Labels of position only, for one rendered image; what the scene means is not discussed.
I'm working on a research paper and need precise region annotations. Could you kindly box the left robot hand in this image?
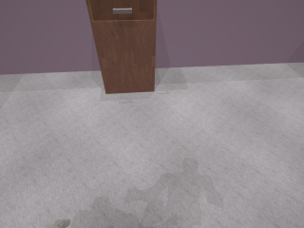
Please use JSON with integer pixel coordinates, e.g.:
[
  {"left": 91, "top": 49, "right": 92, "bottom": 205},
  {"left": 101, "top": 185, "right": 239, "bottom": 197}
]
[{"left": 47, "top": 218, "right": 70, "bottom": 228}]

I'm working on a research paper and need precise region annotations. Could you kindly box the handle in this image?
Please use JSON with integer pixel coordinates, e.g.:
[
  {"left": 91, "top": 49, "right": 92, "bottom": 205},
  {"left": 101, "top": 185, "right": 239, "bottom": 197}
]
[{"left": 113, "top": 8, "right": 132, "bottom": 14}]

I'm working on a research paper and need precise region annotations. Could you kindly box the cabinet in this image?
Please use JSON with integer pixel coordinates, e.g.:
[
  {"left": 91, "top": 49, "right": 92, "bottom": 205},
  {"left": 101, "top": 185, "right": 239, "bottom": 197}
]
[{"left": 85, "top": 0, "right": 158, "bottom": 94}]

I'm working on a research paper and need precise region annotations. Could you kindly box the drawer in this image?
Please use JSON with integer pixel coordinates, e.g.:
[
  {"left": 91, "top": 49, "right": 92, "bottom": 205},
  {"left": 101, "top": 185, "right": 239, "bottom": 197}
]
[{"left": 89, "top": 0, "right": 154, "bottom": 21}]

